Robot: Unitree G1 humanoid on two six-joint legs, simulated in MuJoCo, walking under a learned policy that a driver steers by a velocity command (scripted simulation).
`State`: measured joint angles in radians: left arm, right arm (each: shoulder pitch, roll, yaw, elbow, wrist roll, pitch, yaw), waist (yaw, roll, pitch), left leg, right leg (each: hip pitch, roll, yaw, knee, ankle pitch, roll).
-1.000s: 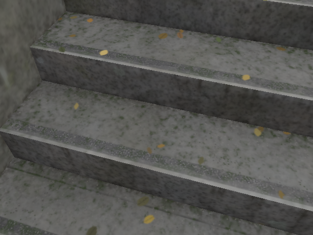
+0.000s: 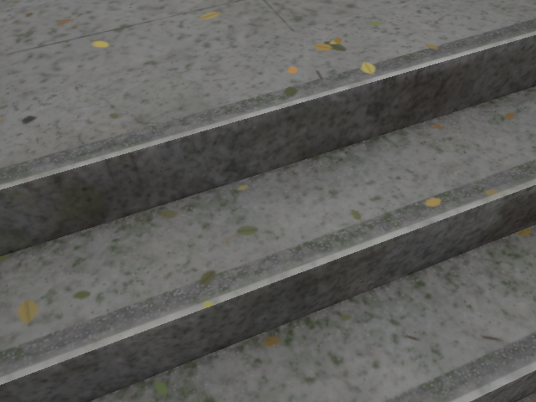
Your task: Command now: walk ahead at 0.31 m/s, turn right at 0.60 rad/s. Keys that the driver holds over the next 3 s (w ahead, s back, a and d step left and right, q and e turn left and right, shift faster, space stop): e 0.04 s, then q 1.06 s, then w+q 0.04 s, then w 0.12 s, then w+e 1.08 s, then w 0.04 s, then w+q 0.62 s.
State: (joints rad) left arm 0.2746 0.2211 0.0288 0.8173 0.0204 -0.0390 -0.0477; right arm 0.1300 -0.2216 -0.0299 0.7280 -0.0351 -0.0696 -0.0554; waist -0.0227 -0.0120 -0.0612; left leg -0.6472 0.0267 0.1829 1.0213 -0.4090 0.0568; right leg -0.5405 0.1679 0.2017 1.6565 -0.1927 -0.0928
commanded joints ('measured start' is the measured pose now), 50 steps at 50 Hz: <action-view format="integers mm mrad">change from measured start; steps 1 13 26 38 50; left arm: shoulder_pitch -12 -206 -101 -185 -225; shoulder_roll -81 -8 87 246 66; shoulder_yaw -39 -54 10 80 26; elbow -176 -203 -102 -186 -238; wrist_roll -41 -15 12 -25 10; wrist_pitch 19 21 22 41 42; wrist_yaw -19 50 126 93 106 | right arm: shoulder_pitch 61 187 54 -76 -105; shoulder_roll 196 -150 41 -11 -97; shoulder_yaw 54 -22 16 17 -23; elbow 97 105 -105 -252 -249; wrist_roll -7 29 41 51 16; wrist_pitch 8 29 89 138 96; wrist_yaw -3 7 -12 27 30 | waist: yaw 113 18 17 -1 46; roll -55 138 -85 -190 196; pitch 134 -71 -44 -117 -27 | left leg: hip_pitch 86 539 -363 234 374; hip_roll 277 198 9 69 213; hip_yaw -454 -208 -259 -106 -527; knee -545 -644 1066 70 -513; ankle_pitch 41 878 11 118 940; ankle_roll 101 132 -150 -71 188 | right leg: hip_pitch -365 65 369 177 -194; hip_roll -130 -177 -545 -574 -196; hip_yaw -16 -245 -91 -336 -157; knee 416 -971 -1329 -1324 16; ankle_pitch -41 130 287 31 -107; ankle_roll -4 116 -133 -25 223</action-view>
